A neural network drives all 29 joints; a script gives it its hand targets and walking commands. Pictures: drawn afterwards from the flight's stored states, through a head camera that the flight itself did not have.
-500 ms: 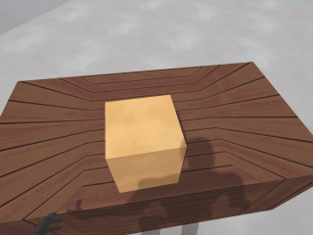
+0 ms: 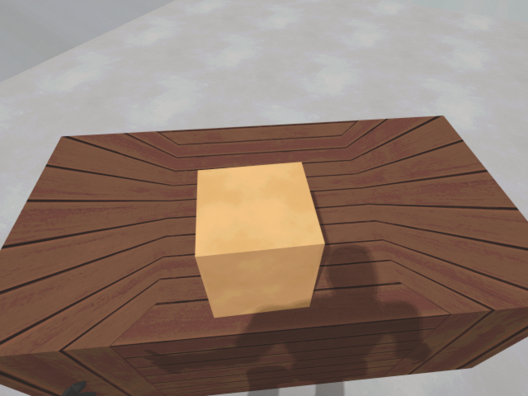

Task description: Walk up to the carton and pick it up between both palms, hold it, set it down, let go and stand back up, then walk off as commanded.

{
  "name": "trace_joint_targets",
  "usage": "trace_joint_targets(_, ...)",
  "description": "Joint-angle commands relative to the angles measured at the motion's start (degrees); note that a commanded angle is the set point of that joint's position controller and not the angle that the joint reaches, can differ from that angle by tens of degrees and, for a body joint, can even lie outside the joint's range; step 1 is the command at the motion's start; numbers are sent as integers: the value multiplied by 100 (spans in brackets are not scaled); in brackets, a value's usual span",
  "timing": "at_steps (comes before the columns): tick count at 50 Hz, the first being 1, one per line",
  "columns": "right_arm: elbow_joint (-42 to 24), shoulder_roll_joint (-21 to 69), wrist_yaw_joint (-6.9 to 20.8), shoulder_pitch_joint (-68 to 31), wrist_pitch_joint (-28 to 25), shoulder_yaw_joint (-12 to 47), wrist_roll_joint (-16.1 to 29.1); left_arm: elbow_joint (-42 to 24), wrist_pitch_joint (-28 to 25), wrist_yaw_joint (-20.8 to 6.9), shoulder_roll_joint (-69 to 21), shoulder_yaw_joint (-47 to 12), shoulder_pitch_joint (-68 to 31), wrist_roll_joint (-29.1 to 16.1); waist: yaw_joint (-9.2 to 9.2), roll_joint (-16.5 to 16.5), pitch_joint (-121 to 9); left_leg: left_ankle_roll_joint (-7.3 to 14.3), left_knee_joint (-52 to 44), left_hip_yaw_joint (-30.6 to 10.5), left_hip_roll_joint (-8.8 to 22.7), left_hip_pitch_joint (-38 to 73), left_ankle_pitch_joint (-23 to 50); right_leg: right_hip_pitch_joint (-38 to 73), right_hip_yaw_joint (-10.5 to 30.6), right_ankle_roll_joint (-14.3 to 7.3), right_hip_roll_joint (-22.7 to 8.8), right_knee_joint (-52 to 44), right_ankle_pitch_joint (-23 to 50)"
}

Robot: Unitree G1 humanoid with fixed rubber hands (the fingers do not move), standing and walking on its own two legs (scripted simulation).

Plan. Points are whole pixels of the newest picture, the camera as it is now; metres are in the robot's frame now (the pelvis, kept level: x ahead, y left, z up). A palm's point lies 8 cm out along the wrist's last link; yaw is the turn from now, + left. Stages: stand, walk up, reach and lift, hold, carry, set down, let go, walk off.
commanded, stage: walk up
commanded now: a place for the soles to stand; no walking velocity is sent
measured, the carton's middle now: (256, 242) +0.45 +0.02 -0.09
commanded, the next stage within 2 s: reach and lift in 1.04 s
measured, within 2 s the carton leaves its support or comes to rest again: neither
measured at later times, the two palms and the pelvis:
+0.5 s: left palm out of the picture +0.11 +0.32 -0.10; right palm out of the picture +0.12 -0.31 -0.10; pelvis +0.01 +0.00 +0.00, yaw +3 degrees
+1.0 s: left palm out of the picture +0.10 +0.33 -0.10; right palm out of the picture +0.14 -0.31 -0.10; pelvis +0.02 +0.00 +0.00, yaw +5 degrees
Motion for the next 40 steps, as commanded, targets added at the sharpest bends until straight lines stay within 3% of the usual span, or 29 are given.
trace_joint_targets(1, -285, -1092, -23, -55, -72, -230, -1, -349, -75, 32, 1036, 196, -299, 3, 8, -56, -394, 318, -578, -574, 645, -552, -333, 522, 763, -181, -766, -487, -1217)
trace_joint_targets(15, -302, -1086, -17, -102, -44, -218, -2, -407, -93, 53, 1036, 206, -156, 9, 15, 8, -461, 301, -414, -682, 592, -579, 96, 662, 602, -184, -822, -346, -886)
trace_joint_targets(18, -246, -980, 10, -141, -40, -188, 1, -431, -137, 69, 976, 164, -172, 19, 19, -78, -428, 289, -507, -699, 554, -537, -153, 687, 645, -145, -865, -529, -1129)
trace_joint_targets(27, -141, -996, 0, -247, -50, -177, 9, -371, -180, 105, 993, 148, -71, -12, 52, 26, -504, 277, -452, -745, 580, -457, 487, 905, 454, -124, -858, -383, -517)
trace_joint_targets(40, -72, -1012, -31, -342, -3, -165, 2, -313, -158, 134, 1026, 158, -29, -20, 73, 16, -522, 263, -356, -836, 545, -487, 694, 994, 321, -149, -900, -268, -307)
